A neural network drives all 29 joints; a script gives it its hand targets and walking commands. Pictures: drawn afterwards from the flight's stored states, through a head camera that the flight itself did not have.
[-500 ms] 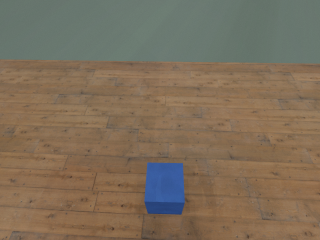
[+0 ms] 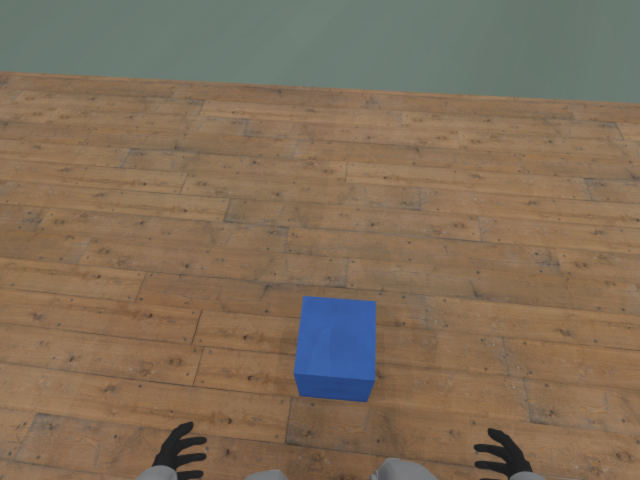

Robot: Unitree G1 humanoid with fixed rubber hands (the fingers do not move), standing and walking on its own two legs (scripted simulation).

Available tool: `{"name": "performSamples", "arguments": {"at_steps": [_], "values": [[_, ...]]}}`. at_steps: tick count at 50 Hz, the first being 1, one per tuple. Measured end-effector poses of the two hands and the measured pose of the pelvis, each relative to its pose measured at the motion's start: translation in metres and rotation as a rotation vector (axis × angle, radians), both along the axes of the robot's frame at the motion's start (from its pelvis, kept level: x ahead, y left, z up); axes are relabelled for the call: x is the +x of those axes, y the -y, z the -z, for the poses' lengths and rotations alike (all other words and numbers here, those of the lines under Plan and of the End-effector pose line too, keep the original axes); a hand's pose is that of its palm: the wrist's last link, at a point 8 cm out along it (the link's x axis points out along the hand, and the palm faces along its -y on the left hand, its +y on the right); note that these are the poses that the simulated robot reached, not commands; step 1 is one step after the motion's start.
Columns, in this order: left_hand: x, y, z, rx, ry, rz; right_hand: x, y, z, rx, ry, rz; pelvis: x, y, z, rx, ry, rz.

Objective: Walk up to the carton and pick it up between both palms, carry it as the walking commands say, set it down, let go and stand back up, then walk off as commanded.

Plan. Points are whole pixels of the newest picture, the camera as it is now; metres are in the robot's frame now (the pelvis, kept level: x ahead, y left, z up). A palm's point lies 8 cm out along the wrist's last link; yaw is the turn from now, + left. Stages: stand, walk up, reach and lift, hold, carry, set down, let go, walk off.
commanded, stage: reach and lift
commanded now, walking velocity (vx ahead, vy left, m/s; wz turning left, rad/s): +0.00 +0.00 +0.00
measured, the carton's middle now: (336, 350) +0.46 -0.02 -0.63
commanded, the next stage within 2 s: none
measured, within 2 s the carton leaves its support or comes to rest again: neither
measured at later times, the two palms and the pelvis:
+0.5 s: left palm (189, 440) +0.18 +0.22 -0.16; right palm (482, 453) +0.16 -0.20 -0.15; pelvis -0.05 +0.01 -0.04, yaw +1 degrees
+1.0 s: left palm (210, 345) +0.33 +0.21 -0.18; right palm (440, 355) +0.30 -0.18 -0.18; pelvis -0.09 +0.00 -0.08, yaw +2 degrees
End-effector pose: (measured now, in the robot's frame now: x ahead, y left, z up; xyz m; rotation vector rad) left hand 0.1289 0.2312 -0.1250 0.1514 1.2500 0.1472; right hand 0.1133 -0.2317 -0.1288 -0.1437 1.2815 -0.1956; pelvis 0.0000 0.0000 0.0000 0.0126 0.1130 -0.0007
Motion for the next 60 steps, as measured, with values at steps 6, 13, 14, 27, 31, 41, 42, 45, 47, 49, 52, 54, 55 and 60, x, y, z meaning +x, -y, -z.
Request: {"name": "performSamples", "arguments": {"at_steps": [6,13,14,27,31,41,42,45,47,49,52,54,55,60], "values": [[0.056,-0.010,-0.018,0.016,-0.070,0.060,0.084,-0.014,-0.019,0.007,-0.002,-0.053,0.000,-0.001,0.003,-0.014,-0.106,-0.037],[0.012,0.009,0.010,-0.062,-0.136,0.069,0.021,-0.056,0.002,0.111,-0.089,0.001,0.008,-0.001,0.004,-0.025,-0.201,-0.043],[0.009,0.013,0.014,-0.078,-0.122,0.062,0.016,-0.056,0.004,0.101,-0.073,0.011,0.005,-0.002,0.006,-0.027,-0.212,-0.042],[0.057,0.013,0.029,-0.030,0.147,0.131,0.047,-0.035,0.018,0.063,0.171,-0.023,-0.056,-0.009,0.041,-0.022,-0.254,-0.028],[0.072,0.010,0.031,-0.025,0.150,0.135,0.063,-0.038,0.023,0.069,0.200,-0.015,-0.074,-0.010,0.050,-0.019,-0.202,-0.027],[0.133,0.020,0.043,-0.052,0.205,0.107,0.121,-0.048,0.041,0.062,0.258,0.010,-0.101,-0.006,0.068,-0.001,-0.191,-0.021],[0.140,0.020,0.045,-0.055,0.214,0.103,0.127,-0.050,0.043,0.062,0.269,0.016,-0.102,-0.006,0.069,0.001,-0.203,-0.021],[0.163,0.021,0.049,-0.056,0.251,0.096,0.149,-0.053,0.046,0.058,0.317,0.027,-0.101,-0.004,0.073,0.004,-0.248,-0.020],[0.177,0.019,0.052,-0.049,0.276,0.090,0.165,-0.056,0.049,0.052,0.345,0.026,-0.098,-0.003,0.076,0.005,-0.285,-0.020],[0.191,0.018,0.054,-0.049,0.301,0.084,0.180,-0.056,0.051,0.040,0.376,0.026,-0.094,-0.002,0.078,0.004,-0.324,-0.022],[0.212,0.019,0.055,-0.058,0.357,0.081,0.203,-0.056,0.051,0.026,0.433,0.022,-0.087,-0.001,0.080,0.006,-0.378,-0.024],[0.225,0.020,0.057,-0.063,0.391,0.080,0.216,-0.057,0.053,0.020,0.460,0.020,-0.082,-0.001,0.081,0.007,-0.413,-0.024],[0.230,0.020,0.058,-0.068,0.407,0.078,0.222,-0.057,0.053,0.021,0.476,0.022,-0.079,0.000,0.081,0.007,-0.431,-0.024],[0.256,0.018,0.066,-0.074,0.468,0.072,0.251,-0.058,0.059,0.024,0.539,0.019,-0.069,0.000,0.081,0.002,-0.513,-0.026]]}}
